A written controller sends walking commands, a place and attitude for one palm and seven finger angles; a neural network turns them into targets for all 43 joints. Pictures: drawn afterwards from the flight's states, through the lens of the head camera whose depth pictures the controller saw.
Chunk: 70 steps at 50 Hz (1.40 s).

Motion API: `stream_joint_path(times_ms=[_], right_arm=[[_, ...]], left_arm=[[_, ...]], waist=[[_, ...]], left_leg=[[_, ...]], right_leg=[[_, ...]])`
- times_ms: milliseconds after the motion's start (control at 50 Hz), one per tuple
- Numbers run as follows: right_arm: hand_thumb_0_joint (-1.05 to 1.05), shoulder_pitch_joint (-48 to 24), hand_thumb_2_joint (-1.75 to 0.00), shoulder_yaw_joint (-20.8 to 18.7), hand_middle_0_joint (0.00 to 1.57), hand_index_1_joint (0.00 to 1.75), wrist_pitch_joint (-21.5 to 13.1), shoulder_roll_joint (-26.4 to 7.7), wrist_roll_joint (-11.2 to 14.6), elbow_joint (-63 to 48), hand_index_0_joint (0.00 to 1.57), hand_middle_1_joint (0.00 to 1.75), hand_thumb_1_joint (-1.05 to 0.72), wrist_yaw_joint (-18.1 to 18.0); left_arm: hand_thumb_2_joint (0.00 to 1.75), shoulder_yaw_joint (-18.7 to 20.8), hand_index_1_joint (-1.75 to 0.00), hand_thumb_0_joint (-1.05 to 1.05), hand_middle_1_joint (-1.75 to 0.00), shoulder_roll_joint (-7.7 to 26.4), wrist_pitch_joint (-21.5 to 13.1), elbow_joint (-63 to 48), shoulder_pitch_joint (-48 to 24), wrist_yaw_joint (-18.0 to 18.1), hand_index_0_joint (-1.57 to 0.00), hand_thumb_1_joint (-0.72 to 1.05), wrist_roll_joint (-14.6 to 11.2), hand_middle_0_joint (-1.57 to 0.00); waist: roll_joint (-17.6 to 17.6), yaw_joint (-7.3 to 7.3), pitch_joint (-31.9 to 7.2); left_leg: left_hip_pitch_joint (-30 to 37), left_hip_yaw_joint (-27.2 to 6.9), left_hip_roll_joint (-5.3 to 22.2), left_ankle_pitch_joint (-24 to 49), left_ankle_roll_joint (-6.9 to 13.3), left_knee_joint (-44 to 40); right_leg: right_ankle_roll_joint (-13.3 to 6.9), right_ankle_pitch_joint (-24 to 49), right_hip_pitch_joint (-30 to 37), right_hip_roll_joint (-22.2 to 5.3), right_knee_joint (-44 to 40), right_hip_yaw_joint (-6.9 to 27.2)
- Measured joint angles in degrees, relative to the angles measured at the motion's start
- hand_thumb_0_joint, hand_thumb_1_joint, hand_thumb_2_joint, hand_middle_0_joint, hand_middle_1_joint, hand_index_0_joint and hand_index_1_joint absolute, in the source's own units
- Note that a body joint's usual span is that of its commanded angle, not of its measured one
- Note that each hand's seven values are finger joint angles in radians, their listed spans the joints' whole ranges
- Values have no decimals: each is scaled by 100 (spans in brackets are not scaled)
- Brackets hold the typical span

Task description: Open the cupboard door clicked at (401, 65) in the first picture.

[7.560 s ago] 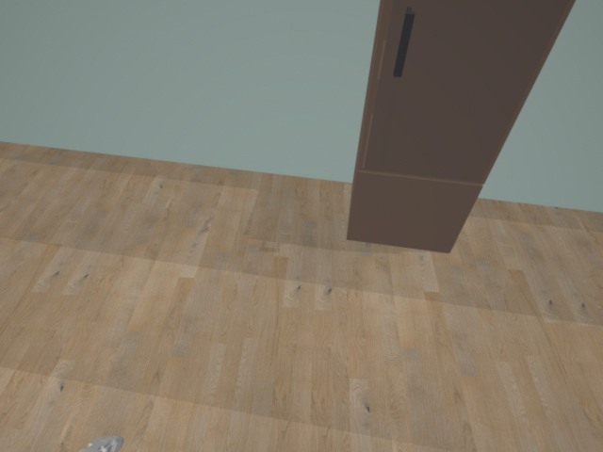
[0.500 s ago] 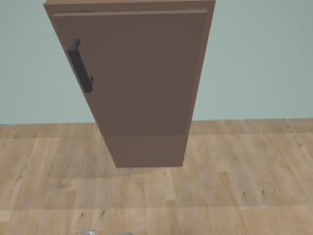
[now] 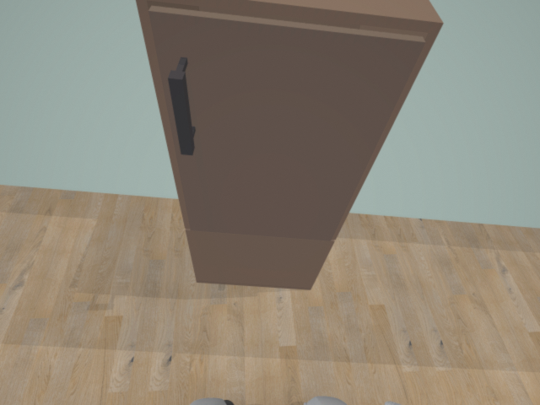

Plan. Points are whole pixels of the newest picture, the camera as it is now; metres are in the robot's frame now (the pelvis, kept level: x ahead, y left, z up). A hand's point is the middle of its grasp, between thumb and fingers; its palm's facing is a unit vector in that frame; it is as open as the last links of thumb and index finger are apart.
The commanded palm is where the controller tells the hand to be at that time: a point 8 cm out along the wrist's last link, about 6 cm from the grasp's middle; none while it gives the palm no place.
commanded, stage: come to a stop and stand still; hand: left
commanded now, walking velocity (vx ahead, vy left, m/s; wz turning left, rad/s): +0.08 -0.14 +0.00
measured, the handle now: (185, 109) +0.54 +0.21 +0.10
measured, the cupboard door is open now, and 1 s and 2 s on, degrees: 0 0 0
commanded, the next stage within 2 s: look again from close up in 0.74 s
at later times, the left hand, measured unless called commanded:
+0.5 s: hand out of the picture -0.06 +0.10 -0.16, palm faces +0.03 -0.98 -0.20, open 7.4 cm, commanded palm none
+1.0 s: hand out of the picture -0.09 +0.12 -0.18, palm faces +0.05 -0.98 -0.21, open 7.4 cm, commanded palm none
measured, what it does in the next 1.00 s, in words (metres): walks backwards: right foot, then left foot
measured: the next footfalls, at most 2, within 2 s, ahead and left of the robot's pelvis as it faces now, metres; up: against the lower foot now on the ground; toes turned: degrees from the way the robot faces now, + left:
right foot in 0.30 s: -0.06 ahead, -0.15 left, +0.00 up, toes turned -4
left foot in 0.60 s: -0.06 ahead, +0.08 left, +0.00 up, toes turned +3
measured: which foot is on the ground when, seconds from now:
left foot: down 0.00-0.30, up 0.32-0.58, down 0.60-1.00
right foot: up 0.00-0.28, down 0.30-1.00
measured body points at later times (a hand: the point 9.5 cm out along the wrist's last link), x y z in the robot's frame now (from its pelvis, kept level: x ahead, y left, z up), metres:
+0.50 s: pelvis -0.06 -0.06 +0.01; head -0.06 -0.09 +0.46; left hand -0.06 +0.15 -0.14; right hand -0.10 -0.29 -0.17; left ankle -0.06 +0.09 -0.70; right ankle -0.10 -0.14 -0.74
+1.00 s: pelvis -0.09 -0.05 +0.00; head -0.08 -0.05 +0.45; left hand -0.10 +0.18 -0.16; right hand -0.06 -0.29 -0.16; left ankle -0.10 +0.08 -0.74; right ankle -0.10 -0.14 -0.74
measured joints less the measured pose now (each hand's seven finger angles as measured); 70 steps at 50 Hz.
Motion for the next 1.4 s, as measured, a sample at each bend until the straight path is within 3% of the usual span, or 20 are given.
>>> stream_joint_path(times_ms=[120,220,280,320,380,440,480,560,600,680,840,980,1180,1400], right_arm=[[0,219,-90,-77,20,30,-47,-7,1,77,21,30,-92,1],[0,525,-90,-164,20,30,10,-175,-55,274,21,30,-92,64],[0,738,-90,-223,20,30,95,-259,-52,458,21,30,-91,91],[0,864,-90,-256,20,30,169,-300,-6,585,20,30,-91,88],[0,1147,-90,-289,20,30,310,-343,0,740,20,30,-91,116],[1,1304,-90,-268,20,30,294,-321,-2,816,20,30,-91,138],[1,1371,-90,-239,19,30,216,-285,9,838,20,30,-91,128],[1,1359,-90,-146,19,30,141,-138,28,961,20,30,-91,56],[1,1317,-90,-87,19,30,66,-70,44,1020,20,30,-91,16],[1,1104,-90,13,20,30,-69,146,48,1168,20,30,-91,-62],[2,841,-90,43,20,30,-91,31,48,1165,20,30,-94,-150],[2,892,-90,-38,20,30,-114,-274,-14,536,20,30,-93,12],[1,774,-90,7,20,30,-169,-529,-7,482,20,30,-91,49],[1,588,-90,106,20,30,-183,-541,-11,524,20,30,-91,134]], left_arm=[[90,10,-30,1,-30,38,86,123,197,-77,-19,91,24,-20],[90,-66,-30,1,-30,-51,58,181,163,-92,-19,91,-3,-20],[90,-114,-30,0,-30,-138,-52,165,199,-83,-19,91,-28,-20],[90,-143,-30,0,-30,-224,-129,203,265,-50,-19,91,-1,-20],[90,-219,-30,0,-30,-407,-84,305,467,-8,-19,91,19,-20],[90,-273,-30,0,-30,-543,-125,423,586,14,-20,91,-6,-20],[90,-319,-30,1,-30,-633,-195,467,565,0,-20,91,-19,-20],[90,-361,-30,2,-30,-702,-312,548,483,30,-20,93,0,-20],[90,-366,-30,2,-30,-706,-359,595,475,25,-20,93,-45,-20],[90,-345,-30,2,-30,-651,-350,706,433,42,-20,93,-104,-20],[90,-390,-30,1,-30,-718,-306,836,404,23,-20,91,-84,-20],[90,-370,-30,2,-30,-384,-422,332,528,17,-20,91,-5,-20],[90,-280,-30,1,-30,89,-399,202,233,-18,-20,91,-30,-20],[90,-344,-30,1,-30,145,-348,182,-45,-75,-20,91,-13,-20]], waist=[[93,-158,-280],[252,-332,-413],[265,-344,-493],[263,-331,-519],[350,-249,-717],[374,-250,-792],[441,-315,-727],[492,-277,-516],[515,-240,-437],[251,-119,-324],[229,-100,-369],[300,-201,-421],[240,-156,-547],[202,-148,-506]], left_leg=[[45,79,72,347,-28,-463],[50,32,102,624,-119,-714],[24,41,36,764,-232,-814],[-101,34,-22,384,-384,-543],[-342,-213,-66,-797,-496,564],[-396,-358,-8,-890,-494,1497],[-278,-406,86,-904,-511,1618],[266,-388,199,-1093,-559,913],[640,-404,224,-598,-543,206],[914,-347,173,-752,-620,-201],[1175,-269,145,-606,-587,-384],[579,-393,156,-782,-495,267],[695,-303,-13,-721,-354,228],[740,-221,-186,-425,-210,-108]], right_leg=[[83,-19,549,-179,-842,-39],[-64,-310,1176,-207,-2275,-289],[-179,117,1646,-157,-3463,-503],[-308,720,1806,-161,-3975,-515],[-401,809,1830,-147,-4066,-518],[-426,914,1829,-98,-4262,-468],[-456,955,1788,-25,-4292,-537],[-521,901,1610,102,-4122,-662],[-522,824,1506,174,-3959,-735],[-523,802,1524,115,-3889,-716],[-464,955,1759,95,-4066,-642],[-462,876,1329,82,-3676,-754],[-298,932,1392,-92,-3630,-669],[-151,1203,1383,-252,-3866,-594]])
